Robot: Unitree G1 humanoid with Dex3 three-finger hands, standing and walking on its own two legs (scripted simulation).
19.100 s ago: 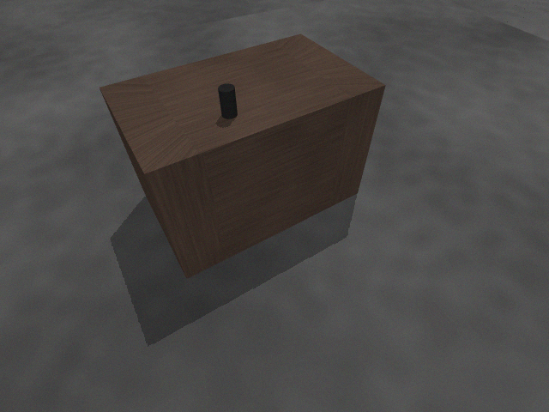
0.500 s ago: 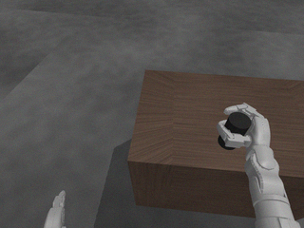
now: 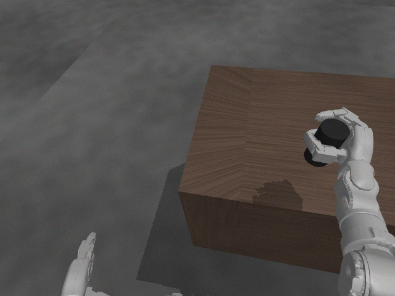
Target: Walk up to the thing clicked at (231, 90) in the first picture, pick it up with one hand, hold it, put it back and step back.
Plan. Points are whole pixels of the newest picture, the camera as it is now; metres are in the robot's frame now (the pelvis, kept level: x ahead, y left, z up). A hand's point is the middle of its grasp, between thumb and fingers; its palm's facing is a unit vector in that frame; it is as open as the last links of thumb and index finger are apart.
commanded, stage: crouch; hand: right
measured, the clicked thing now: (324, 144) +0.44 -0.21 +0.04
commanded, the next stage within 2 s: lower in 0.56 s
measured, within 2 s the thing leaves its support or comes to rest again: rests again in 1.62 s
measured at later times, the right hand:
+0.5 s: hand (322, 135) +0.47 -0.21 +0.03, palm faces +0.21 +0.98 +0.02, open 7.2 cm
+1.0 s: hand (316, 145) +0.48 -0.22 -0.02, palm faces +0.22 +0.98 +0.02, open 7.2 cm
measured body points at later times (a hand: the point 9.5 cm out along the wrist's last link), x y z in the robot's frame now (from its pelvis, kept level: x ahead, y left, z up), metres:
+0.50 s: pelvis -0.01 -0.01 -0.03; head +0.09 -0.04 +0.41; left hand +0.13 +0.26 -0.05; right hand +0.46 -0.27 +0.03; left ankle +0.00 +0.13 -0.71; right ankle +0.01 -0.12 -0.71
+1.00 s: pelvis -0.02 +0.00 -0.06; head +0.11 -0.04 +0.37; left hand +0.13 +0.26 -0.06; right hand +0.46 -0.27 -0.02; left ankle +0.00 +0.13 -0.71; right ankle +0.01 -0.12 -0.71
